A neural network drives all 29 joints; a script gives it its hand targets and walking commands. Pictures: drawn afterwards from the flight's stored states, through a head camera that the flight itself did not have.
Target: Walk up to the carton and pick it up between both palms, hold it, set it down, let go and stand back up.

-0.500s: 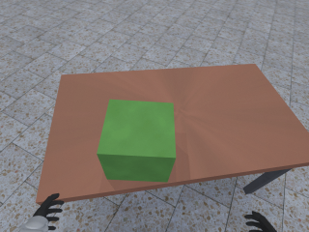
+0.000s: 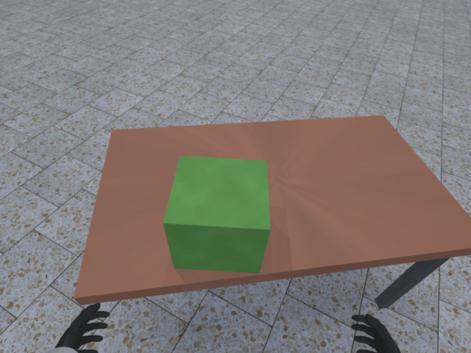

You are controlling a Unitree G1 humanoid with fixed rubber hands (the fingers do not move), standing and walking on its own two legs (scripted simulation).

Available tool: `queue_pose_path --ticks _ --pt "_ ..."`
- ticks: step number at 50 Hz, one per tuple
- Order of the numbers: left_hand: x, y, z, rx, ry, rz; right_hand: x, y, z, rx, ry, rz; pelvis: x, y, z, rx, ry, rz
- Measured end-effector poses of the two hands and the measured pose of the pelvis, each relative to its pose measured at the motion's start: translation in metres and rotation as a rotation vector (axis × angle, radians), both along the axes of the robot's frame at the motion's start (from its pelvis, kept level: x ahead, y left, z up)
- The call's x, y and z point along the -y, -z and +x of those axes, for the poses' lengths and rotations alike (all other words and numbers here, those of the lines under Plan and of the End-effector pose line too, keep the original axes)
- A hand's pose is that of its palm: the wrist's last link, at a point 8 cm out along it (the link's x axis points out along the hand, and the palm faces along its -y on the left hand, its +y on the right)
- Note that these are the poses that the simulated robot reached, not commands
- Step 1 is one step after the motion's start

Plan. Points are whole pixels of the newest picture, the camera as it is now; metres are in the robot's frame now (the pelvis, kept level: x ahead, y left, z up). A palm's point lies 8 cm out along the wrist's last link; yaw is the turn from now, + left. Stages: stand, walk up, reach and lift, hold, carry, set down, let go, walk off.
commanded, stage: reach and lift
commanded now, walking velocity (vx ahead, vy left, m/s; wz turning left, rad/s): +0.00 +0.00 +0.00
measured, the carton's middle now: (220, 214) +0.46 +0.04 -0.10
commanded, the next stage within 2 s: none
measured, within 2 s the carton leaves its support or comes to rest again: neither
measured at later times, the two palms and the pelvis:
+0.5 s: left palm (75, 341) +0.18 +0.26 -0.06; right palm out of the picture +0.16 -0.20 -0.04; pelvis +0.00 +0.05 +0.01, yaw -1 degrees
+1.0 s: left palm (92, 314) +0.21 +0.24 -0.03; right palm (349, 346) +0.17 -0.18 -0.04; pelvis +0.01 +0.04 +0.01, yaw -2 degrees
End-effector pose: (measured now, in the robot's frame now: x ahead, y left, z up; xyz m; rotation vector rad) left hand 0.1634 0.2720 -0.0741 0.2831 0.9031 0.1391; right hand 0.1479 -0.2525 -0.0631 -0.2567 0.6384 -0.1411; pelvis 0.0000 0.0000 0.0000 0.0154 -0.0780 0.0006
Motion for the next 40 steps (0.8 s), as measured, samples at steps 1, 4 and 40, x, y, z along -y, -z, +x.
queue_pose_path --ticks 1,4,40 --pt "-0.001 -0.002 0.002 0.016 0.006 -0.008 -0.004 -0.002 0.000 0.016 0.003 0.000 -0.003 0.000 -0.002 0.002 0.001 0.000" --pt "-0.006 -0.006 0.010 0.056 0.032 -0.020 -0.014 -0.009 0.000 0.049 0.015 -0.005 -0.013 0.000 -0.006 0.010 0.010 -0.001" --pt "0.030 -0.028 0.015 0.518 0.126 -0.201 -0.053 -0.026 0.001 0.244 0.049 0.150 -0.043 -0.007 -0.003 -0.021 0.029 -0.031"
